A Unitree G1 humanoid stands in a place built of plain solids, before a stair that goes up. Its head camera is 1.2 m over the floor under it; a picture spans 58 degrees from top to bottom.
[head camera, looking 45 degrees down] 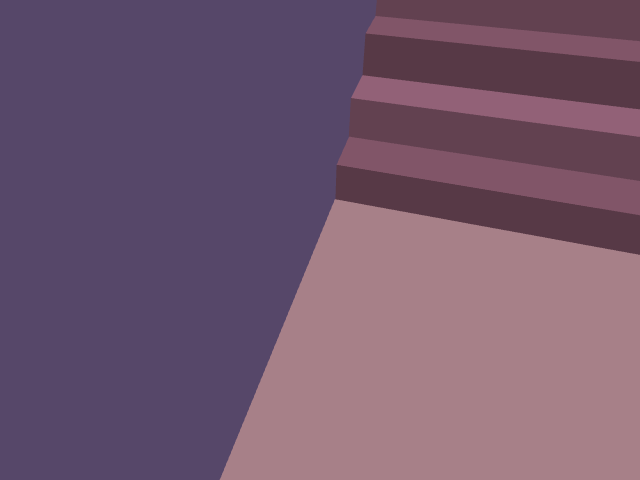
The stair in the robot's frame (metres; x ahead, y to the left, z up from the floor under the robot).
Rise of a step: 0.18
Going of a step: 0.22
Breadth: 1.20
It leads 16 degrees to the right of straight ahead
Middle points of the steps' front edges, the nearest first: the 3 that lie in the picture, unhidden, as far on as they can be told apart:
1.29 -0.64 0.18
1.50 -0.70 0.36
1.71 -0.76 0.54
